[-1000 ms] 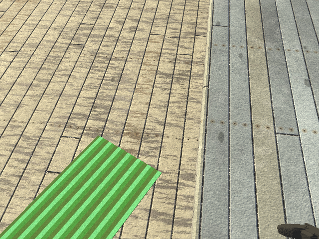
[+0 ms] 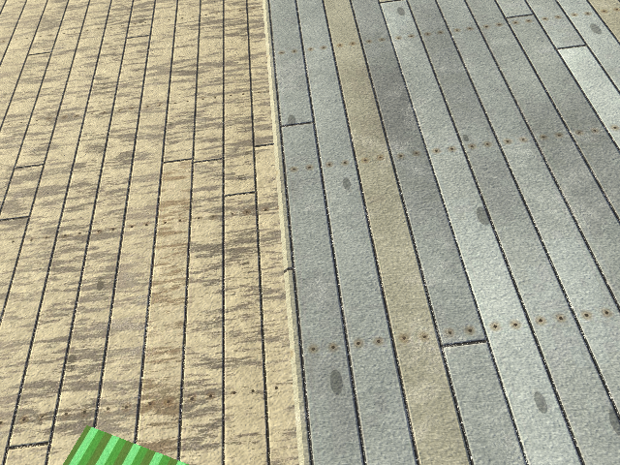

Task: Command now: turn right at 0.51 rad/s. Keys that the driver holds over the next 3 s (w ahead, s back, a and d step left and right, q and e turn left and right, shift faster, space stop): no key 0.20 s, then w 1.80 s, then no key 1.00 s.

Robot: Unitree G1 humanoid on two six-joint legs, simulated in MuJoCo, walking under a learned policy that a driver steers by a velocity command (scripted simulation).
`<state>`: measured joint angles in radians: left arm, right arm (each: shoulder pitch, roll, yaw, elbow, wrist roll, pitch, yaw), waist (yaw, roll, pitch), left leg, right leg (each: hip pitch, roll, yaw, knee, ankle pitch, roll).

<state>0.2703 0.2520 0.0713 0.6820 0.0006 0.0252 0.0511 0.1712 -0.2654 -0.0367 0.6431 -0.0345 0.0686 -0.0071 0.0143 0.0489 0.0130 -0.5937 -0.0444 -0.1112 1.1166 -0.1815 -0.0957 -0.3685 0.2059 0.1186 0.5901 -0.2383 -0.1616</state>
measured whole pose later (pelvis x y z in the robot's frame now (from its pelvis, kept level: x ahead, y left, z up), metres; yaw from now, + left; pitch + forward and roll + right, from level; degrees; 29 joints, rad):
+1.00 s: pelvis +0.40 +0.14 -0.14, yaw -6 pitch +3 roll +1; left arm 0.33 0.26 0.05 0.88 0.00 -0.06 0.07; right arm 0.27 -0.22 -0.04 0.81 -0.04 -0.05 0.02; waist 0.03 -0.06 0.01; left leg -0.34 -0.06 0.03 0.51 -0.22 0.06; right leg -0.62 0.12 0.08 2.10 -0.58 -0.04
